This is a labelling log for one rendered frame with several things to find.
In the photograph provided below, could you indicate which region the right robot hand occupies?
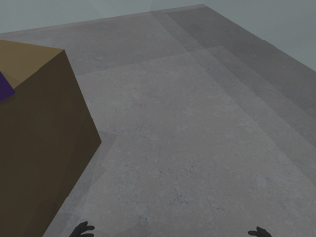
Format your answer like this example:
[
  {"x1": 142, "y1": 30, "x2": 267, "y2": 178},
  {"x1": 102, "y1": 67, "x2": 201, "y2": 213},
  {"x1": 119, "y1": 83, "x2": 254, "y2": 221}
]
[{"x1": 248, "y1": 226, "x2": 272, "y2": 237}]

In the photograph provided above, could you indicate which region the left robot hand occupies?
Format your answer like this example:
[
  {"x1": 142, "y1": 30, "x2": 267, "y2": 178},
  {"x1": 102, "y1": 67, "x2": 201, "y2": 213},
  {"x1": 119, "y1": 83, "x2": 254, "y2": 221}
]
[{"x1": 69, "y1": 221, "x2": 95, "y2": 237}]

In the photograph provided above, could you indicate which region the carton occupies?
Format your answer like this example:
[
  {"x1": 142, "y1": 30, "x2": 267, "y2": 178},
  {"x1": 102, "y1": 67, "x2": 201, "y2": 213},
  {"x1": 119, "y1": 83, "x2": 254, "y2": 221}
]
[{"x1": 0, "y1": 71, "x2": 16, "y2": 101}]

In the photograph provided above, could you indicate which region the pedestal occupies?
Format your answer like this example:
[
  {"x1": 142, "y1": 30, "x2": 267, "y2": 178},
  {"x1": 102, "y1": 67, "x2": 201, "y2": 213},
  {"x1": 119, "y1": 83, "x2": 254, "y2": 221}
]
[{"x1": 0, "y1": 39, "x2": 102, "y2": 237}]

